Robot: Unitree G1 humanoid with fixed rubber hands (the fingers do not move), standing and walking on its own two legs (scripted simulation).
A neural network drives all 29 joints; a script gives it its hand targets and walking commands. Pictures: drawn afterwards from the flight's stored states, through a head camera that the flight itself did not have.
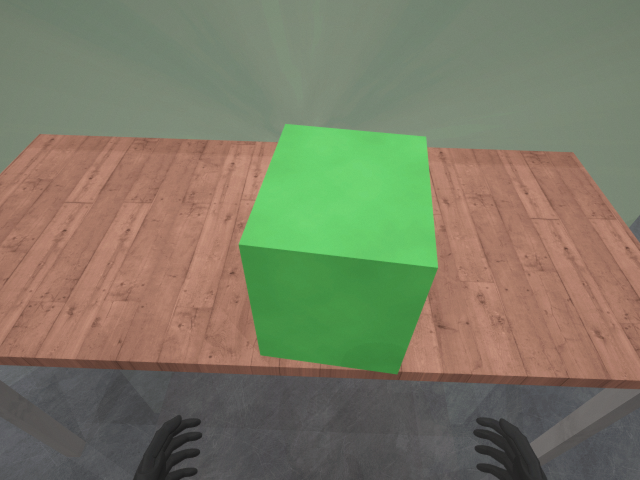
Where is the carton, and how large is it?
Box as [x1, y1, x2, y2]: [239, 124, 437, 373]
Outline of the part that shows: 285,124 239,242 239,249 260,354 397,373 437,268 425,137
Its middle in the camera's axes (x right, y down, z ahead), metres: +0.03 +0.01 +0.58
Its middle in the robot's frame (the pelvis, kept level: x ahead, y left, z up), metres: +0.45 +0.00 +0.04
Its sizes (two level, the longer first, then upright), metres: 0.253 0.211 0.252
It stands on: a table, 0.70 m high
